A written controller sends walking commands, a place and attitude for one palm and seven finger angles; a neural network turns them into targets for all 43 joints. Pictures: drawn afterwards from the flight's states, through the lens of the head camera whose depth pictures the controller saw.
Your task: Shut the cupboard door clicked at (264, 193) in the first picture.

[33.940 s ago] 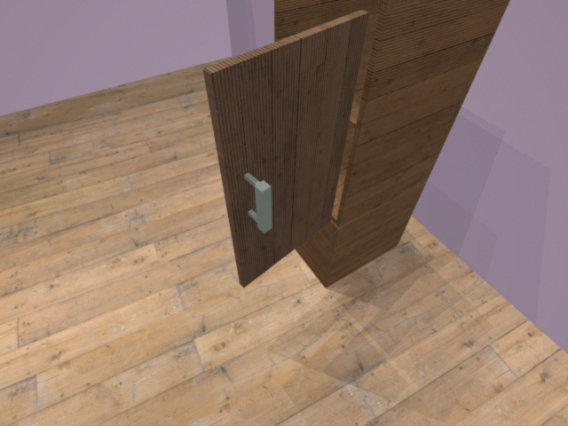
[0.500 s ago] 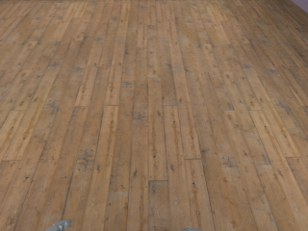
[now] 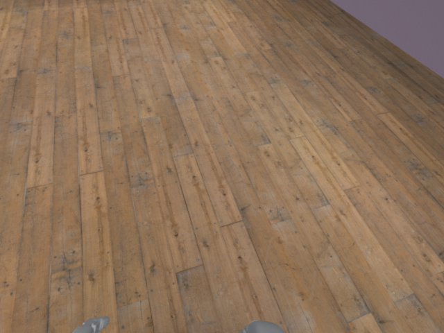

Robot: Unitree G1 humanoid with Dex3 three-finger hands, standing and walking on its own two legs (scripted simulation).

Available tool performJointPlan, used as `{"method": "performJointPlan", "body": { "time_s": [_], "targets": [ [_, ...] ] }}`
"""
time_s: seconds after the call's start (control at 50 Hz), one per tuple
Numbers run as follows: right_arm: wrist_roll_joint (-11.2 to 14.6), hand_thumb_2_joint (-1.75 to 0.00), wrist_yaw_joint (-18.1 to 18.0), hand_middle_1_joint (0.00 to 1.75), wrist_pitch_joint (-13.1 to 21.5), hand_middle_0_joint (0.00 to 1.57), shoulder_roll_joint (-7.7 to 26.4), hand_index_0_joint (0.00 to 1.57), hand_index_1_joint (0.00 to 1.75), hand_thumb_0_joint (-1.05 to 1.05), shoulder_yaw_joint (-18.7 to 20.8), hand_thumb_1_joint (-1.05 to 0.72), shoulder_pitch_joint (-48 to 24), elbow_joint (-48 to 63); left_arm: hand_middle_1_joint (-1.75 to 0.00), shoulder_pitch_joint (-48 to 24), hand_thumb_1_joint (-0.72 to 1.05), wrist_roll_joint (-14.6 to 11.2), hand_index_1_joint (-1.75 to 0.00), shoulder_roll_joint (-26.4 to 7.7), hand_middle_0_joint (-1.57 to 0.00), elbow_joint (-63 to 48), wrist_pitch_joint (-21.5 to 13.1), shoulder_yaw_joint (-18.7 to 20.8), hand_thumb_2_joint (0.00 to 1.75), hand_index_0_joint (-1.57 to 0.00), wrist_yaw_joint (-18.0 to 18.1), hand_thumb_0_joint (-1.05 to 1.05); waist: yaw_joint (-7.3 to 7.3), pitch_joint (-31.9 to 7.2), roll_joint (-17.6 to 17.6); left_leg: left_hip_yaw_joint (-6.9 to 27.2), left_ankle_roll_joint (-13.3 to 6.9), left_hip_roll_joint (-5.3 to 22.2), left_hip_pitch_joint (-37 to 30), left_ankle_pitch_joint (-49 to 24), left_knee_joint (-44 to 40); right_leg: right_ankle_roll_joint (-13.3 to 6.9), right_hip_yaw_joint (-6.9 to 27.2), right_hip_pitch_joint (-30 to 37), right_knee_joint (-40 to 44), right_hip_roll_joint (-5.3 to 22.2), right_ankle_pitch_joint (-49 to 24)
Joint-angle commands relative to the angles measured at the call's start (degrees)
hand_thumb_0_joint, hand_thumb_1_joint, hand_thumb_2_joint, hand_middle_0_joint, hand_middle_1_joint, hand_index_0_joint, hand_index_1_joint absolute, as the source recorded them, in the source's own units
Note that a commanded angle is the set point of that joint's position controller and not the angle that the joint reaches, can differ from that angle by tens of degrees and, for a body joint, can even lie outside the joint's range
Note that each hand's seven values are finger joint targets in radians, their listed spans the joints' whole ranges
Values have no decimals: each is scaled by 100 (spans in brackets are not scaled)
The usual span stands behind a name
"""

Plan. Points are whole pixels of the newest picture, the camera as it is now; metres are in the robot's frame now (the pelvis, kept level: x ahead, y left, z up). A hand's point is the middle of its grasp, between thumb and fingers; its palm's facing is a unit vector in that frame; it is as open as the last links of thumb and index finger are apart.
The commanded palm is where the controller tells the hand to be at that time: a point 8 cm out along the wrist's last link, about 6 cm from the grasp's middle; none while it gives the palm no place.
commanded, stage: turn to face it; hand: left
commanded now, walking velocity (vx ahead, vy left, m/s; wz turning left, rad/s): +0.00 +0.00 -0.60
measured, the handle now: out of the picture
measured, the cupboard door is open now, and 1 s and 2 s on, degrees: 70 70 70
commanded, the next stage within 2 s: none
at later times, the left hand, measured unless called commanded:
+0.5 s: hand (151, 330) +0.15 +0.14 -0.16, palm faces -0.26 -0.94 -0.22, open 7.4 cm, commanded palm none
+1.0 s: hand (201, 268) +0.27 +0.05 -0.16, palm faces -0.57 -0.77 -0.28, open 7.4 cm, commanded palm none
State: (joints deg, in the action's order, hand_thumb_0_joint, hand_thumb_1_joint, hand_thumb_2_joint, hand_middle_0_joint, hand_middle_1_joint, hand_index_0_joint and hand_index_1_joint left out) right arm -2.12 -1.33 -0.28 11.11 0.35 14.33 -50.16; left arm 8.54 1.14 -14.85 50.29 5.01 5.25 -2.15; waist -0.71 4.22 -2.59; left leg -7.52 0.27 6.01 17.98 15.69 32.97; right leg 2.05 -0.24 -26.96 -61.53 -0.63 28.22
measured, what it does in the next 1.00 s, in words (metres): steps on the spot, turning right: right foot, then left foot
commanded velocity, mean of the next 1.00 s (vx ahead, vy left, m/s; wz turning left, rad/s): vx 0.00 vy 0.00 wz -0.60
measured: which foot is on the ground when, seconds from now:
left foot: down 0.00-0.20, up 0.22-0.56, down 0.58-0.96, up 0.98-1.00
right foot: up 0.00-0.18, down 0.20-0.58, up 0.60-0.94, down 0.96-1.00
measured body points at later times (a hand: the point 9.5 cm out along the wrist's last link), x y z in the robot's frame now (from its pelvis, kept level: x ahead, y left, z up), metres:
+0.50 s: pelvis +0.02 -0.03 +0.00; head +0.07 -0.04 +0.45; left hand +0.16 +0.19 -0.14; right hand +0.04 -0.32 -0.13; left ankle +0.06 +0.10 -0.69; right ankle -0.02 -0.13 -0.73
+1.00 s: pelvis +0.04 -0.05 -0.01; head +0.07 -0.09 +0.43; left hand +0.30 +0.09 -0.14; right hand -0.08 -0.30 -0.16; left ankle +0.07 +0.09 -0.71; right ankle -0.03 -0.14 -0.74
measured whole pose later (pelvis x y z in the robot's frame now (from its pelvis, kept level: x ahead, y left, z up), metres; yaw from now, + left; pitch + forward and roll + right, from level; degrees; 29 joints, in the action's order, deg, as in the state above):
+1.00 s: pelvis +0.04 -0.05 -0.01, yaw -36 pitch +1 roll -1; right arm -1.2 -0.7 -3.0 15.4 3.0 13.4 -51.9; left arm 6.5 1.1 -14.8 49.0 2.1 4.1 -1.8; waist -1.0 5.8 2.7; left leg -8.9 3.7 10.3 18.9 29.7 50.2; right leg -1.2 -4.2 -18.1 -37.1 0.3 19.0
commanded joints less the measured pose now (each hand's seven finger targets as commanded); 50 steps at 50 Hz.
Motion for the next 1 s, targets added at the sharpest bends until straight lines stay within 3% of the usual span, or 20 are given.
{"method": "performJointPlan", "body": {
  "time_s": [0.0, 0.08, 0.14, 0.16, 0.18, 0.2, 0.24, 0.3, 0.44, 0.52, 0.54, 0.56, 0.58, 0.68, 0.84, 0.88, 0.9, 0.94, 0.96, 0.98],
  "targets": [
    [8, -90, -115, 30, 93, 20, 1267, 20, 30, 0, 381, -90, 249, 251, -30, -274, 90, -22, -30, -250, -20, -586, -149, 44, 90, -20, -39, 0, -125, -768, 1371, 762, -758, 1432, -1270, -2617, -1177, 83, -214, -229, 338, 272, -7],
    [12, -90, -49, 30, 28, 20, 1398, 20, 30, 0, 486, -90, 272, 138, -30, -308, 90, -15, -30, -154, -20, -616, -198, -1, 90, -20, -34, 0, -196, -777, 1552, 405, -710, 1550, -1187, -2567, -899, -18, -551, 438, 1615, 114, -129],
    [75, -90, 7, 30, -28, 20, 1421, 20, 30, 0, 539, -90, -38, 182, -30, 307, 90, -1, -30, -346, -20, -453, -259, 48, 90, -20, -3, 0, 147, -843, 1267, -75, -257, 1351, -626, -1781, -78, -158, -658, 1610, 3283, 23, -1500],
    [123, -90, 38, 30, -45, 20, 1214, 20, 30, 0, 528, -90, -117, 279, -30, 676, 90, 34, -30, -720, -20, -335, -307, 129, 90, -20, 41, 0, 342, -935, 415, -280, 64, 991, 131, -737, 752, -366, 110, 2426, 3982, 596, -2101],
    [143, -90, 62, 30, -59, 20, 712, 20, 30, 0, 400, -90, -365, 569, -30, 840, 90, 79, -30, -1371, -20, -275, -370, 239, 90, -20, 127, 0, 481, -706, -1559, -511, 431, 55, 1757, 1990, 2109, -1006, 2137, 2916, 4387, 2078, -3601],
    [132, -90, 17, 30, -146, 20, 877, 20, 30, 0, 357, -90, -628, 702, -30, 1083, 90, -7, -30, -1512, -20, -235, -341, 216, 90, -20, 178, 0, 641, -675, -1162, 354, 389, 1, 1750, 2119, 2978, -1458, 2354, 2261, 4380, 2427, -3856],
    [136, -90, -38, 30, -158, 20, 913, 20, 30, 0, 404, -90, -747, 582, -30, 475, 90, 4, -30, -1152, -20, -335, -338, 203, 90, -20, 278, 0, 338, -493, -1180, 855, 390, 79, 2120, 1432, 3568, -1453, 2225, 2126, 4323, 1918, -3459],
    [108, -90, 23, 30, -150, 20, 846, 20, 30, 0, 386, -90, -444, 335, -30, 102, 90, 7, -30, -874, -20, -472, -396, 87, 90, -20, 263, 0, 46, -699, -575, 705, 499, 16, 1539, 716, 3152, -1239, 1322, 1932, 4083, 1393, -3721],
    [169, -90, 6, 30, -96, 20, 749, 20, 30, 0, 356, -90, -689, 522, -30, 372, 90, 65, -30, -1011, -20, -363, -364, 161, 90, -20, 253, 0, 204, -705, -503, 639, 443, -329, 937, 906, 1433, -1368, 1994, 1879, 3921, 1380, -3670],
    [194, -90, -62, 30, 3, 20, 833, 20, 30, 0, 343, -90, -64, 337, -30, 61, 90, -14, -30, -951, -20, -399, -297, 160, 90, -20, 239, 0, -131, -851, -441, 584, 349, -407, -630, -310, -696, -842, 1944, 1139, 3292, 946, -3503],
    [153, -90, -73, 30, 54, 20, 1146, 20, 30, 0, 389, -90, 62, 311, -30, 110, 90, -47, -30, -664, -20, -448, -269, 108, 90, -20, 219, 0, -143, -939, 457, 1349, 117, 344, -1269, -628, -1369, -508, 1472, 484, 2709, 357, -2421],
    [66, -90, -85, 30, 76, 20, 1695, 20, 30, 0, 468, -90, 146, 390, -30, 328, 90, -88, -30, -376, -20, -569, -262, 42, 90, -20, 154, 0, -78, -1019, 2021, 2594, -558, 1764, -1831, -1761, -1553, -171, 588, -460, 1472, -317, 106],
    [34, -90, -113, 30, 53, 20, 1723, 20, 30, 0, 453, -90, 225, 433, -30, 182, 90, -7, -30, -570, -20, -603, -271, 51, 90, -20, 135, 0, -193, -899, 1635, 2806, -1038, 2270, -1458, -2094, -1529, -85, 331, -498, 262, -156, 850],
    [18, -90, -137, 30, 59, 20, 1277, 20, 30, 0, 364, -90, -213, 509, -30, -6, 90, -10, -30, -413, -20, -462, -174, 67, 90, -20, 2, 0, 10, -707, 1282, 915, -800, 1354, -1489, -3596, -1009, 144, 13, -572, -356, 219, 29],
    [22, -90, -31, 30, -6, 20, 1457, 20, 30, 0, 495, -90, -2, 269, -30, -350, 90, 13, -30, -290, -20, -598, -206, -7, 90, -20, -48, 0, -149, -606, 1597, 249, -639, 1469, -1245, -3061, -697, -15, -599, 452, 1730, 94, -347],
    [46, -90, -5, 30, -24, 20, 1524, 20, 30, 0, 531, -90, -186, 266, -30, 7, 90, 11, -30, -370, -20, -493, -248, 12, 90, -20, -34, 0, 94, -730, 1408, -21, -371, 1406, -1011, -2636, -204, -116, -695, 1160, 2690, 19, -1146],
    [84, -90, 17, 30, -34, 20, 1508, 20, 30, 0, 538, -90, -261, 303, -30, 397, 90, 20, -30, -543, -20, -363, -291, 53, 90, -20, -14, 0, 309, -870, 1068, -209, -130, 1204, -555, -2195, 444, -227, -565, 1933, 3387, 86, -1847],
    [146, -90, 61, 30, -80, 20, 845, 20, 30, 0, 362, -90, -619, 729, -30, 1104, 90, 25, -30, -1554, -20, -167, -408, 217, 90, -20, 150, 0, 669, -920, -1448, -222, 452, -112, 1672, 2217, 2945, -1326, 2368, 2948, 4061, 2331, -5059],
    [158, -90, -16, 30, -149, 20, 920, 20, 30, 0, 336, -90, -711, 736, -30, 1116, 90, -22, -30, -1598, -20, -165, -381, 220, 90, -20, 222, 0, 646, -914, -986, 575, 397, 11, 1842, 2139, 3506, -1622, 2327, 2676, 4071, 2384, -4778],
    [162, -90, -47, 30, -139, 20, 896, 20, 30, 0, 343, -90, -743, 662, -30, 735, 90, -5, -30, -1442, -20, -239, -376, 222, 90, -20, 269, 0, 479, -816, -1336, 759, 415, 54, 2106, 1866, 3750, -1593, 2370, 2577, 4117, 2124, -4218]
  ]
}}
